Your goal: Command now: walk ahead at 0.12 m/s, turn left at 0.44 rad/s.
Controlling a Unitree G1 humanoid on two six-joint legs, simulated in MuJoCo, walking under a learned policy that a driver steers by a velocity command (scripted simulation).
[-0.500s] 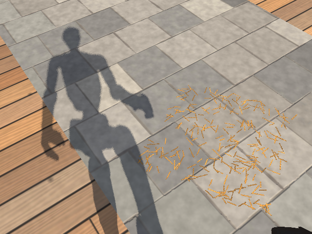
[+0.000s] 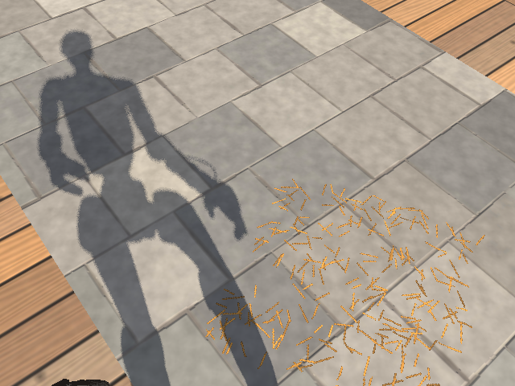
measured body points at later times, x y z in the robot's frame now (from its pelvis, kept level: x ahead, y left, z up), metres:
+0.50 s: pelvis +0.04 +0.00 -0.01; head +0.07 +0.02 +0.44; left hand +0.10 +0.31 -0.12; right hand +0.27 -0.23 -0.10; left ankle +0.01 +0.11 -0.74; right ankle +0.12 -0.13 -0.74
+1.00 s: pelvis +0.05 +0.00 -0.01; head +0.07 +0.02 +0.44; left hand +0.03 +0.33 -0.10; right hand +0.34 -0.14 -0.09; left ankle +0.01 +0.11 -0.74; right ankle +0.11 -0.10 -0.75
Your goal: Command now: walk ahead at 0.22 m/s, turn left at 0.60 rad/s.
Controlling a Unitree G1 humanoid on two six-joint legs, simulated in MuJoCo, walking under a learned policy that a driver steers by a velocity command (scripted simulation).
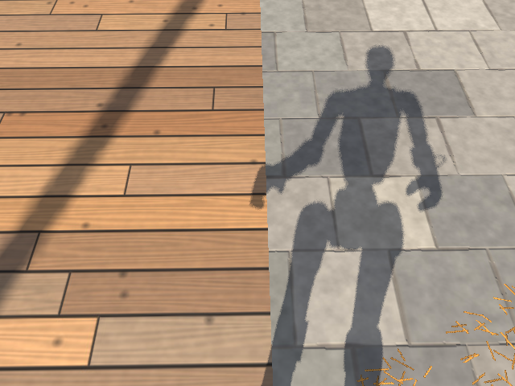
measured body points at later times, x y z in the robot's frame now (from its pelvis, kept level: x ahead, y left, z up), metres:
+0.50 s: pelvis +0.15 +0.07 -0.01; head +0.19 +0.09 +0.44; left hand +0.12 +0.36 -0.14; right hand +0.39 -0.15 -0.08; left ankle +0.20 +0.18 -0.73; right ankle +0.02 -0.10 -0.67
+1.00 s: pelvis +0.43 +0.08 -0.02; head +0.48 +0.08 +0.43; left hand +0.65 +0.32 -0.10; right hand +0.46 -0.21 -0.14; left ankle +0.21 +0.19 -0.69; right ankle +0.56 +0.00 -0.73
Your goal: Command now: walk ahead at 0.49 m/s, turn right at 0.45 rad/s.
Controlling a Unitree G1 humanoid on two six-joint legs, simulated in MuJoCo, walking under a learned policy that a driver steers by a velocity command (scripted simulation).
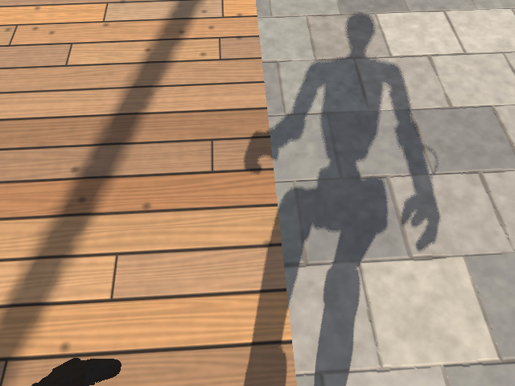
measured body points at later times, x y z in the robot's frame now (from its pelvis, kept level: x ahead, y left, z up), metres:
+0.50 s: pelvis +0.30 +0.02 +0.01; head +0.33 +0.02 +0.46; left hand +0.40 +0.30 -0.11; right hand +0.45 -0.26 -0.06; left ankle +0.41 +0.11 -0.71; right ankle +0.13 -0.07 -0.68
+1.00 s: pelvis +0.48 -0.03 +0.02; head +0.52 -0.05 +0.46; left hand +0.73 +0.16 -0.07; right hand +0.49 -0.32 -0.12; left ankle +0.44 +0.12 -0.66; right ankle +0.56 -0.15 -0.71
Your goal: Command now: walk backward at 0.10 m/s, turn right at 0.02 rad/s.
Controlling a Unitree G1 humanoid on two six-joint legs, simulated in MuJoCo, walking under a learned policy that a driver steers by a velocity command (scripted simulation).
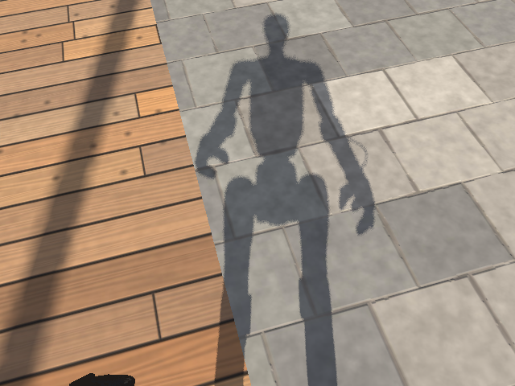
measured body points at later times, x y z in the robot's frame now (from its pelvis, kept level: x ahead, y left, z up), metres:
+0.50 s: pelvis +0.06 +0.01 +0.02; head +0.06 +0.03 +0.47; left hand +0.22 +0.28 -0.09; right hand +0.00 -0.25 -0.10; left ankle -0.03 +0.13 -0.73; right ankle +0.17 -0.16 -0.67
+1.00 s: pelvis +0.29 -0.06 +0.01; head +0.30 -0.06 +0.46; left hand +0.28 +0.21 -0.12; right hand +0.45 -0.32 -0.10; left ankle +0.46 +0.11 -0.67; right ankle +0.21 -0.15 -0.73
